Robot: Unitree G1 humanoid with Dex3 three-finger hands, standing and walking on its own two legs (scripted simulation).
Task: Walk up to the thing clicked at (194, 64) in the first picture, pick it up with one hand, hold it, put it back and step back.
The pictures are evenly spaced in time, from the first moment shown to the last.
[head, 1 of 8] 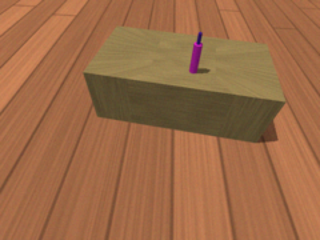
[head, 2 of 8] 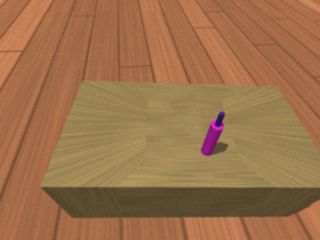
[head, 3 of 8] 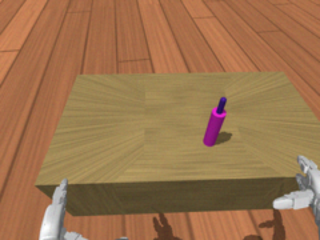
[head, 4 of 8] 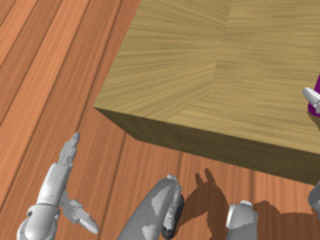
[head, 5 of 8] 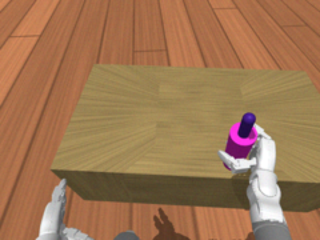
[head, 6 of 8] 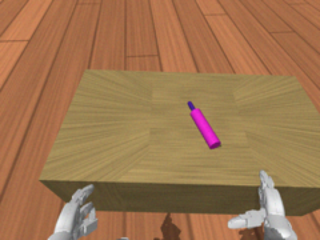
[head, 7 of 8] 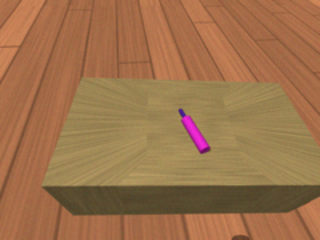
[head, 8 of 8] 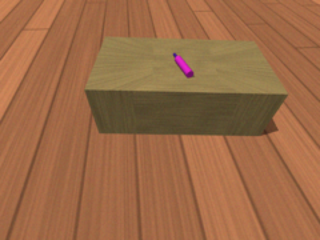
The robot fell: no
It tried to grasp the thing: yes
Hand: right
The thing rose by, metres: 0.24
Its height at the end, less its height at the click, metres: -0.11
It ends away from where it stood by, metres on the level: 0.14
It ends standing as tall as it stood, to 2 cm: no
